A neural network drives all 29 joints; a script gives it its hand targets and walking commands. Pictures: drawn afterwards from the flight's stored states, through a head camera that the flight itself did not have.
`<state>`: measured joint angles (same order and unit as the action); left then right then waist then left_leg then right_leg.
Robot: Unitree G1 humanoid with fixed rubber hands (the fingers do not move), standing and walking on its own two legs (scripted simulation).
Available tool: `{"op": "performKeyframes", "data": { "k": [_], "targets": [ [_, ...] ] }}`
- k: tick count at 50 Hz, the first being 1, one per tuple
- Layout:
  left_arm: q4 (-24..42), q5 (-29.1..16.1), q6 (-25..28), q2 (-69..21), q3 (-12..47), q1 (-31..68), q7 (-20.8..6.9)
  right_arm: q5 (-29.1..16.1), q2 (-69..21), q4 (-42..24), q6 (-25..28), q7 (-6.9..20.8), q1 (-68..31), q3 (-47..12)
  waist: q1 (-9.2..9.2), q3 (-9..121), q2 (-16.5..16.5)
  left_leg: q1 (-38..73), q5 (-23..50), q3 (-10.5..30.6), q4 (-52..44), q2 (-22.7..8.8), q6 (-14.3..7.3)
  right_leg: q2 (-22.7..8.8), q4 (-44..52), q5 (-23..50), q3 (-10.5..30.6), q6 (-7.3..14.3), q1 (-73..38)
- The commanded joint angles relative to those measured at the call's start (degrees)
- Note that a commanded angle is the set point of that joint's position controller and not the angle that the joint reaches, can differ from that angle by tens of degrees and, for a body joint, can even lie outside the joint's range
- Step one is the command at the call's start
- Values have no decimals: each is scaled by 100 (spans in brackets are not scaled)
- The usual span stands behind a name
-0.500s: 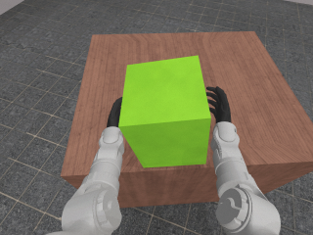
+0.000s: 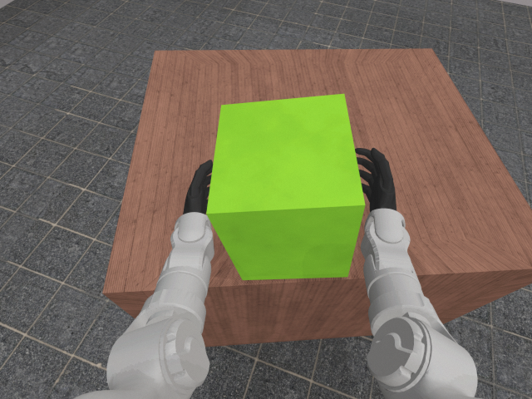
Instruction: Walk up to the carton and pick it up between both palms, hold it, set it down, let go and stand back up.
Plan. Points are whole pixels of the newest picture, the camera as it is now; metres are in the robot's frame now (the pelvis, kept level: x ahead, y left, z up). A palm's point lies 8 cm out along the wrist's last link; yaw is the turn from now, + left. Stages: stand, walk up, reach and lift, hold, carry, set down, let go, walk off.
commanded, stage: set down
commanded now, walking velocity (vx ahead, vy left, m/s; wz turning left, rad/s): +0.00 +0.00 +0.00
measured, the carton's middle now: (288, 196) +0.45 +0.01 -0.01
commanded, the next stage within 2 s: none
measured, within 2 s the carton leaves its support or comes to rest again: rests again in 1.12 s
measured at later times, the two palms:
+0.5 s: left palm (200, 209) +0.40 +0.15 +0.02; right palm (382, 203) +0.42 -0.14 +0.05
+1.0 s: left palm (203, 207) +0.41 +0.15 +0.01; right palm (384, 207) +0.42 -0.14 +0.04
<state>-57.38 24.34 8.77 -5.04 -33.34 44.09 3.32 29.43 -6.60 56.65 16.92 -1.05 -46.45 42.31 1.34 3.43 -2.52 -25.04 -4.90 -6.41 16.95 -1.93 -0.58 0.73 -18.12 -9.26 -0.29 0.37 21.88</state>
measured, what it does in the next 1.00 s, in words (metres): stands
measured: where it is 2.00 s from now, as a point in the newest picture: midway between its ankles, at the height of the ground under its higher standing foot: outside the picture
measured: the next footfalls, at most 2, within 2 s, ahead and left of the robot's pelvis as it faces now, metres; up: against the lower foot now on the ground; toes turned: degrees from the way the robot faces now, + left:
none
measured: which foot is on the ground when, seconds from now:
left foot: down 0.00-1.00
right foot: down 0.00-1.00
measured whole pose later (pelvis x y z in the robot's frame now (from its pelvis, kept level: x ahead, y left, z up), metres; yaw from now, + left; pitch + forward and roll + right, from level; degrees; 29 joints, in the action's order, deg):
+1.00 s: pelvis +0.00 +0.00 +0.00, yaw -1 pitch +14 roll +0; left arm -57.9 27.0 12.3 -5.0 -35.6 45.1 4.4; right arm 26.6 -5.3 56.6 14.7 -1.8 -45.7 37.3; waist 0.9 3.4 -3.0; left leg -27.3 -5.7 -7.2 18.7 -2.6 -0.7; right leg 1.2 -19.4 -9.5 0.4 0.5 24.2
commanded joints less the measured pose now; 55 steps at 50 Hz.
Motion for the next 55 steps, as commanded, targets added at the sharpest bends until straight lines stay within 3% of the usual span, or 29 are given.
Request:
{"op": "performKeyframes", "data": {
  "k": [1, 4, 6, 12, 13, 16, 20, 22, 25, 29, 31, 35, 40, 42, 45, 46, 47, 48, 49, 51, 52, 55],
  "targets": [
    [623, 191, 453, -2299, 1231, 3541, -300, 440, -2594, 448, -30, 793, -2339, -1461, 77, 3717, 316, 2145, 1840, -249, 333, -67, 108, 2, -105, 1788, -470, -199, -930],
    [653, 275, 410, -2205, 1126, 3381, -303, 402, -2577, 287, -32, 804, -2389, -1554, 239, 3742, 239, 1876, 1729, -275, 279, -8, 56, -49, -138, 1913, -452, -213, -1122],
    [603, 258, 452, -2192, 1166, 3451, -289, 414, -2529, 295, -7, 781, -2380, -1493, 117, 3776, 223, 1922, 1720, -259, 300, -42, 57, -38, -172, 1893, -437, -212, -1083],
    [620, 339, 470, -2218, 1011, 3244, -339, 461, -2652, 311, -73, 778, -2195, -1540, 145, 3486, 101, 1888, 1707, -264, 269, -17, -21, -75, -147, 2092, -445, -249, -1176],
    [542, 433, 448, -2213, 954, 3162, -375, 507, -2719, 238, -100, 762, -2178, -1520, 76, 3357, 49, 1737, 1494, -242, 223, 3, -61, -103, -139, 2097, -407, -293, -1304],
    [520, 386, 498, -2074, 876, 3098, -410, 487, -2678, 94, -49, 716, -2235, -1599, 142, 3304, -4, 1237, 1468, -255, 154, 48, -114, -159, -336, 2603, -326, -322, -1743],
    [466, 399, 510, -2209, 972, 3009, -385, 450, -2700, 262, -54, 732, -2055, -1612, 120, 3296, 133, 1741, 1743, -166, 270, -14, -60, -119, -247, 2273, -377, -277, -1218],
    [532, 323, 524, -2150, 1061, 3056, -364, 509, -2485, 187, -10, 711, -2041, -1479, -23, 3654, 184, 2033, 1909, -162, 374, -54, 46, -35, -184, 1992, -442, -207, -930],
    [496, 498, 523, -2289, 911, 2965, -357, 619, -2682, 129, -15, 775, -2101, -1436, 140, 3424, 154, 1876, 1854, -222, 345, -37, 9, -39, -115, 1811, -478, -196, -896],
    [513, 524, 490, -2118, 775, 2931, -399, 631, -2628, 129, -72, 728, -1998, -1361, 70, 3258, 45, 1621, 1580, -247, 254, 2, -80, -83, -151, 1939, -424, -264, -1156],
    [588, 629, 478, -2270, 770, 2864, -434, 633, -2772, 103, -68, 735, -1953, -1418, 130, 3211, 216, 1569, 1716, -238, 287, 28, -84, -118, -204, 2138, -392, -281, -1159],
    [505, 589, 443, -2172, 787, 2770, -444, 579, -2615, 82, -100, 719, -1967, -1443, 57, 3144, 173, 1802, 1726, -211, 317, 8, -36, -81, -97, 1906, -440, -238, -984],
    [434, 671, 521, -2008, 630, 2678, -414, 587, -2532, 16, -105, 703, -1885, -1447, 162, 3159, 51, 1486, 1558, -246, 263, 33, -111, -108, -189, 2072, -373, -289, -1221],
    [389, 632, 536, -1595, 548, 2591, -366, 483, -2151, -15, -100, 659, -1887, -1446, 190, 3166, 38, 1322, 1532, -230, 237, 26, -111, -107, -271, 2233, -319, -282, -1355],
    [544, 400, 574, -825, 619, 2626, -133, 91, -1092, -20, -105, 473, -1938, -1507, 168, 3615, 186, 1721, 2182, -220, 535, 15, -10, -19, -309, 2271, -277, -234, -874],
    [532, 504, 561, -1349, 609, 2677, -159, 87, -1762, 16, -124, 471, -2089, -1558, 143, 3245, 194, 1716, 2017, -187, 509, 43, -69, -40, -180, 2062, -321, -238, -771],
    [445, 365, 575, -685, 545, 2611, -91, -58, -921, 9, -139, 413, -1968, -1598, 227, 3628, 203, 1718, 2159, -253, 559, 23, -7, 12, -263, 2199, -243, -243, -834],
    [439, 377, 600, -891, 449, 2669, -82, -112, -1350, 26, -150, 385, -2016, -1615, 231, 3373, 119, 1408, 1853, -219, 517, 56, -122, -46, -243, 2088, -229, -251, -939],
    [333, 186, 628, 19, 481, 2529, 48, -335, -257, 60, -147, 271, -1921, -1647, 266, 3649, 152, 1421, 2028, -268, 602, 51, -50, -18, -383, 2340, -152, -229, -971],
    [311, -166, 704, 63, 762, 2829, 237, -855, -283, 105, -108, 105, -2300, -1896, 245, 3640, 250, 1102, 1678, -189, 648, 27, -69, -25, -395, 1982, -100, -169, -849],
    [299, -510, 750, 622, 917, 2839, 399, -1145, 434, 97, -71, 14, -2241, -1978, 273, 4079, 335, 1103, 1841, -170, 753, 4, 17, 44, -502, 2116, -118, -152, -862],
    [-37, -1305, 785, 1044, 1468, 3295, 644, -2114, 943, 143, -60, -188, -2783, -2529, 204, 4700, 522, 1058, 1783, -12, 1067, -57, 133, 100, -603, 1850, -69, -6, -335]
  ]
}}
